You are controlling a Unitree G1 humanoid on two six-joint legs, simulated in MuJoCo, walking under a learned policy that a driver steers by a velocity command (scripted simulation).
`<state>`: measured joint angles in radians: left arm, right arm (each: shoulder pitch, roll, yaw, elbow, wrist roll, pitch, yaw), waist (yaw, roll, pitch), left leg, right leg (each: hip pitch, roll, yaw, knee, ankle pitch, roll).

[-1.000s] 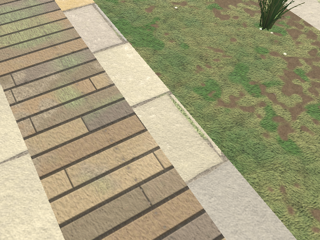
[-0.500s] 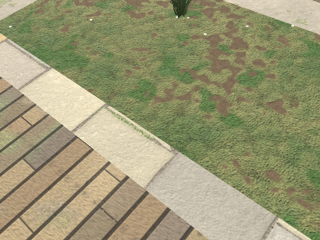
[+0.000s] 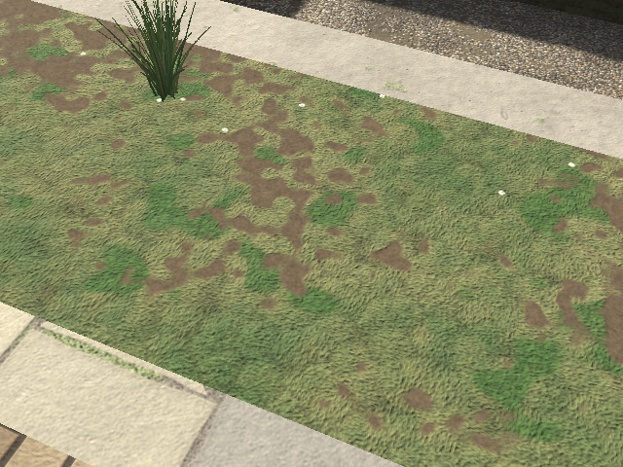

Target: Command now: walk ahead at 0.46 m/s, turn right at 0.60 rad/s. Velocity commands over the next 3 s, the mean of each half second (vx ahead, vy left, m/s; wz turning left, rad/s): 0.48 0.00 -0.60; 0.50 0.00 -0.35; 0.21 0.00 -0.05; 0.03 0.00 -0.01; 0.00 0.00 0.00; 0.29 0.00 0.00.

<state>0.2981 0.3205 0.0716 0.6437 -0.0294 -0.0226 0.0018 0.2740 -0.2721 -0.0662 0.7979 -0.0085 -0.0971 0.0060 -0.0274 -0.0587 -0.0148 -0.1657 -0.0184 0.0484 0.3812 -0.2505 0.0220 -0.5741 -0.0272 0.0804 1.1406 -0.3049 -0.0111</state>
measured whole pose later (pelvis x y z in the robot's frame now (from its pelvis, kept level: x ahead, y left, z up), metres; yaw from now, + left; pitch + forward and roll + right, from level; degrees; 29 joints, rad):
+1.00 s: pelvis +0.57 -0.11 +0.00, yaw -27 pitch +1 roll +0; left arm 0.25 0.30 0.05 0.69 -0.01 -0.05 0.00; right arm 0.33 -0.27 -0.04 0.76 0.00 -0.09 0.03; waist -0.03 -0.04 0.02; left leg -0.22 -0.05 0.02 0.38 -0.18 0.06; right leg -0.56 -0.05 0.05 1.08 -0.29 -0.01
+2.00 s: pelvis +0.77 -0.22 -0.01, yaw -28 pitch -1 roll +0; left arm 0.13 0.24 0.05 1.01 0.00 0.02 0.03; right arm 0.24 -0.23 -0.01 0.90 -0.01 -0.01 -0.02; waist 0.00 0.00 0.04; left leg -0.16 0.01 0.01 0.53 -0.34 -0.01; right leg -0.25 0.00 0.02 0.52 -0.24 0.02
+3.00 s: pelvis +0.87 -0.31 +0.00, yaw -28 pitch +1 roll +0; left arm 0.44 0.18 0.02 1.14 0.00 -0.09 0.00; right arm 0.15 -0.27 -0.06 0.92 0.03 -0.08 0.01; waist 0.06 0.04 -0.01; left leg -0.62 0.10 0.01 0.97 -0.14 0.03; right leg 0.01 0.04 -0.05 0.24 -0.26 -0.05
